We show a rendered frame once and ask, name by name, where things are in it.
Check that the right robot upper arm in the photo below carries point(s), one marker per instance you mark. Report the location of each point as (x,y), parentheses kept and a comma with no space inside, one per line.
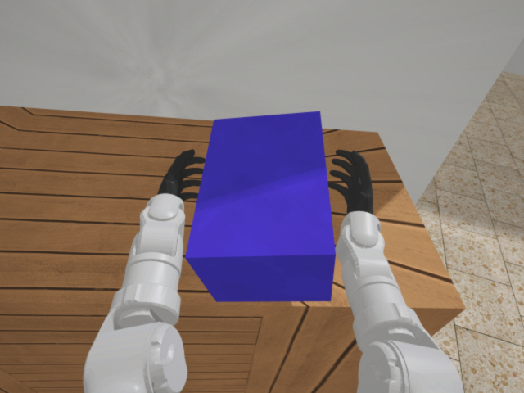
(388,366)

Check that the robot right hand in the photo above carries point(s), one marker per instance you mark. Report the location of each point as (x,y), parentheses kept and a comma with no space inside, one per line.
(359,194)

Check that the robot left hand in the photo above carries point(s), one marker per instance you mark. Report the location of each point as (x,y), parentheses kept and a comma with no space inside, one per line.
(173,182)

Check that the right robot forearm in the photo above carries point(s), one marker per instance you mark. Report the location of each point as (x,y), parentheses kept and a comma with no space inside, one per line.
(372,291)

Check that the carton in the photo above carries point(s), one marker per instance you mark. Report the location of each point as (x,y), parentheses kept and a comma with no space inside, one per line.
(262,227)

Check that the left robot upper arm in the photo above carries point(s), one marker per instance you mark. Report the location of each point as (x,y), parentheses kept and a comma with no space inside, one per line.
(143,359)

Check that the pedestal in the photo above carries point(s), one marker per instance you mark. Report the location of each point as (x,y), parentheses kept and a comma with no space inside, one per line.
(72,187)

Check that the left robot forearm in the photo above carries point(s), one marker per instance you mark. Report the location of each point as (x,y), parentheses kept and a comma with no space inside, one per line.
(149,292)

